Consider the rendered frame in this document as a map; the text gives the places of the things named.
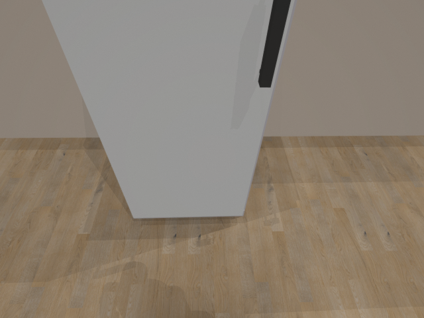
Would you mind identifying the fridge door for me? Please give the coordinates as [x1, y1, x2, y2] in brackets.
[42, 0, 295, 218]

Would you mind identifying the handle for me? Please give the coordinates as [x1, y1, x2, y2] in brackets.
[258, 0, 291, 87]

